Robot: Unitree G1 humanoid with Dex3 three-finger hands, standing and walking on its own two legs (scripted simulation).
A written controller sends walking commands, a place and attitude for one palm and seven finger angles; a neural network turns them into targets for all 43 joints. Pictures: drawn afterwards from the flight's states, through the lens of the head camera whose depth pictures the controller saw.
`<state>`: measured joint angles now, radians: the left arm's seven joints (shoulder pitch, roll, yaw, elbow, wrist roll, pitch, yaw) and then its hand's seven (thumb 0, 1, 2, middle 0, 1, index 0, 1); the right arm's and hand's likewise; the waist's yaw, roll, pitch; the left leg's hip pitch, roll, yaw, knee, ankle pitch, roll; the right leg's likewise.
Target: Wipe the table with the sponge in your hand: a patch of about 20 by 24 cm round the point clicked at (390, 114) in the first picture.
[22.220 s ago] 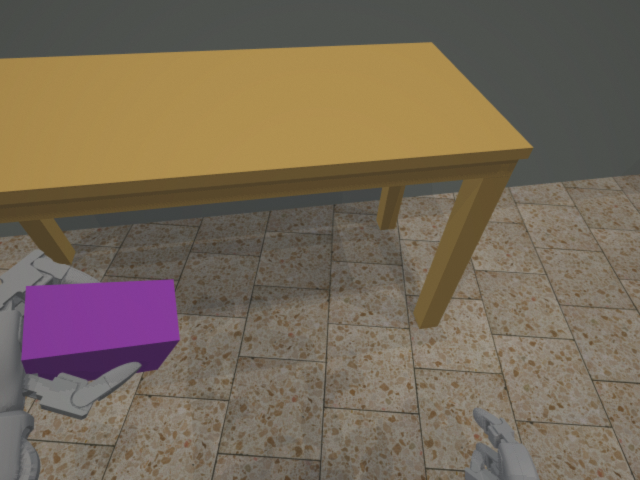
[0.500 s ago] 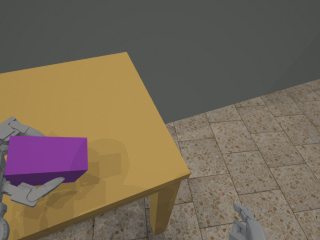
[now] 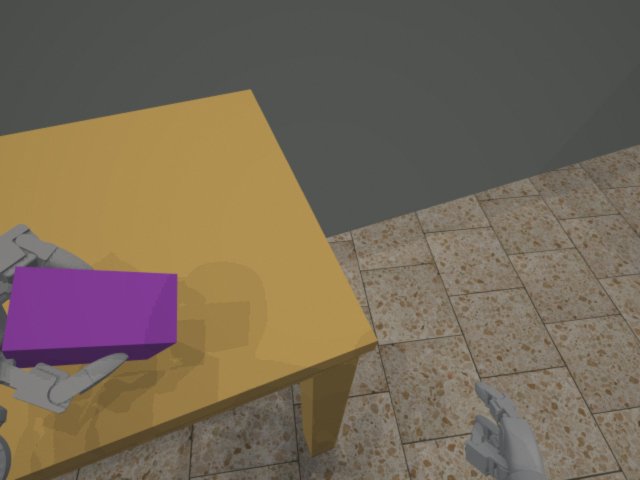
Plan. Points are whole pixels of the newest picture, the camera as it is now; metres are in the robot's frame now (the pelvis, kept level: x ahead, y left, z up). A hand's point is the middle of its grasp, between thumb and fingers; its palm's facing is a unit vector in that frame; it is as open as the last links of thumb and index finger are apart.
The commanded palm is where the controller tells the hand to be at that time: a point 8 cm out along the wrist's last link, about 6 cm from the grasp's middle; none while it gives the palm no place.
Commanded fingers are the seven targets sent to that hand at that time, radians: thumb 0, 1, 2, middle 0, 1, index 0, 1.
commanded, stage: shuffle to correct the standing spot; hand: left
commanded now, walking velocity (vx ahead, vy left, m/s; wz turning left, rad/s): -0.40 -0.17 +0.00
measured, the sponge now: (116, 321) +0.23 +0.20 +0.15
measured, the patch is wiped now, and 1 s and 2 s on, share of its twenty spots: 0.00 0.00 0.00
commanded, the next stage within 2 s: come to a stop and stand still in 0.18 s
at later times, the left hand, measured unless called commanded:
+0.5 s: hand (23, 334) +0.21 +0.27 +0.17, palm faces +0.38 -0.82 -0.42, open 10.1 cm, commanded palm +0.14 +0.30 +0.18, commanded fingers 0.00 0.10 1.30 -1.20 -1.60 -1.20 -1.60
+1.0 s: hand out of the picture +0.25 +0.32 +0.15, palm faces +0.40 -0.83 -0.39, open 10.1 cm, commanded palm +0.18 +0.34 +0.18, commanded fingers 0.00 0.10 1.30 -1.20 -1.60 -1.20 -1.60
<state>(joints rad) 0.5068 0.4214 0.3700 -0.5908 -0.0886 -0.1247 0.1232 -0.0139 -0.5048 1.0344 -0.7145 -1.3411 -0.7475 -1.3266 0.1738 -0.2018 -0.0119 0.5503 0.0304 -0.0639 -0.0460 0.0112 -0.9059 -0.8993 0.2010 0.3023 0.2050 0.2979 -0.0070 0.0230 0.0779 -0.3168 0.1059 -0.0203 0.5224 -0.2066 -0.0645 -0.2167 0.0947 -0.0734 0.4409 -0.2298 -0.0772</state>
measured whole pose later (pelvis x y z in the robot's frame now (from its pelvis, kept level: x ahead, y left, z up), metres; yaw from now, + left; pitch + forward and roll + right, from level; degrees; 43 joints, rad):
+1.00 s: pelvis +0.03 +0.05 +0.00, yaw +2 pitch +1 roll -1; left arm 0.40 0.45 0.36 -0.49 -0.06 -0.15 0.14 -0.01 -0.51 1.04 -0.72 -1.34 -0.75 -1.32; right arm 0.17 -0.24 0.01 0.59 0.03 -0.18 -0.02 0.01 -0.91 -0.90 0.20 0.30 0.21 0.30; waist 0.05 -0.06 0.09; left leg -0.29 0.01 0.00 0.52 -0.25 0.01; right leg -0.18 0.00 -0.07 0.44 -0.28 0.00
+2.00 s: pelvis -0.02 +0.07 +0.00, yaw +1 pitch -2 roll -2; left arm 0.45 0.39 0.35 -0.50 -0.03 -0.18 0.12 -0.01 -0.51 1.04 -0.72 -1.33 -0.75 -1.32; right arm 0.21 -0.20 0.02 0.59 0.01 -0.13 -0.03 0.01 -0.90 -0.90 0.20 0.30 0.21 0.30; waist 0.01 -0.01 0.07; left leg -0.28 0.02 0.02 0.48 -0.16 0.04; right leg -0.17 0.00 -0.05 0.37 -0.17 0.02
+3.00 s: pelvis +0.00 +0.08 +0.01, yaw +0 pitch -2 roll -2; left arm 0.48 0.37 0.33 -0.49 -0.05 -0.13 0.12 -0.01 -0.51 1.04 -0.72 -1.33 -0.75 -1.32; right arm 0.19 -0.20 0.02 0.58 0.02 -0.09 -0.04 0.01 -0.90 -0.90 0.20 0.30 0.21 0.30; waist 0.02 0.00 0.06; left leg -0.24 0.00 0.04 0.45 -0.19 0.05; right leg -0.12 -0.02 -0.03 0.34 -0.18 0.04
